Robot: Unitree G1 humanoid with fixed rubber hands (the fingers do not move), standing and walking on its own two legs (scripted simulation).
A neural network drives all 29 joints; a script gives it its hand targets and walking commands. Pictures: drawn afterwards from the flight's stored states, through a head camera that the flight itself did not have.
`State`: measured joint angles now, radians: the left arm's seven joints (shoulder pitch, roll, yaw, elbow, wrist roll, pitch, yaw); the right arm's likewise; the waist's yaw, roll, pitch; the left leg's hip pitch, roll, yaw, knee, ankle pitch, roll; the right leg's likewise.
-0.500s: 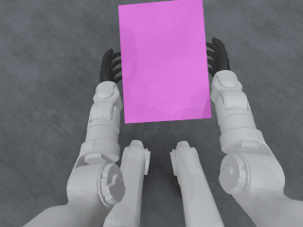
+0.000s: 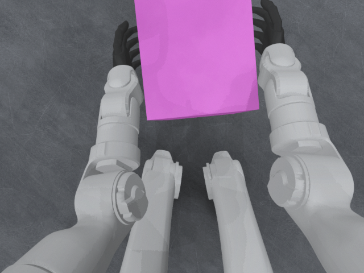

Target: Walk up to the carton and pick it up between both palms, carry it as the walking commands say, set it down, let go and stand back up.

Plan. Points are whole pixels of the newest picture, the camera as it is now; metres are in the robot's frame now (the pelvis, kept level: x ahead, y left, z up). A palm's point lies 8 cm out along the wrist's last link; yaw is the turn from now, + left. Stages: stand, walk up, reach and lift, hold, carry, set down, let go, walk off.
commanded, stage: set down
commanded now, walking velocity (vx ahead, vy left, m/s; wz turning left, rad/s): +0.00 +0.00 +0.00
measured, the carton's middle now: (195, 56) +0.52 -0.01 -0.18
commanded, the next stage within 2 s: none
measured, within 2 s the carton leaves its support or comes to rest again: rests again in 1.64 s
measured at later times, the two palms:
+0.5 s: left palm (137, 67) +0.51 +0.13 -0.20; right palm (257, 48) +0.54 -0.15 -0.19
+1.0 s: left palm (142, 68) +0.52 +0.13 -0.25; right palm (252, 50) +0.55 -0.15 -0.24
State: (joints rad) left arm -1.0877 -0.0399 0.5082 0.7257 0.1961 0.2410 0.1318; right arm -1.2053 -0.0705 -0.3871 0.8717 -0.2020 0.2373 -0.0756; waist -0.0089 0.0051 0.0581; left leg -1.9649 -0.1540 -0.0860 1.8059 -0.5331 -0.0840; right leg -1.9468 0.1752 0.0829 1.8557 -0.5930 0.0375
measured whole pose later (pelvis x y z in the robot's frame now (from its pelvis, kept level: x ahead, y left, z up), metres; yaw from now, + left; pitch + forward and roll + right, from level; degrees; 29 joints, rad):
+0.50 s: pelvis +0.00 +0.00 -0.06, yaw +0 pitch +41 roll +2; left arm -1.25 0.02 0.49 0.75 0.14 0.25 0.16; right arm -1.39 -0.15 -0.34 0.91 -0.15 0.25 -0.09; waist -0.01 0.01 0.20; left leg -2.14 -0.17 -0.07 1.98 -0.56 -0.09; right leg -2.12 0.19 0.08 2.04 -0.62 0.05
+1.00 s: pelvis +0.00 +0.00 -0.09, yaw +1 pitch +39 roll +3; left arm -1.32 0.08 0.41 0.82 0.04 0.22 0.19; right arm -1.48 -0.21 -0.25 1.00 -0.06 0.23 -0.12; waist -0.01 0.01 0.29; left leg -2.20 -0.17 -0.05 2.11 -0.59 -0.10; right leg -2.19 0.18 0.06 2.17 -0.65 0.04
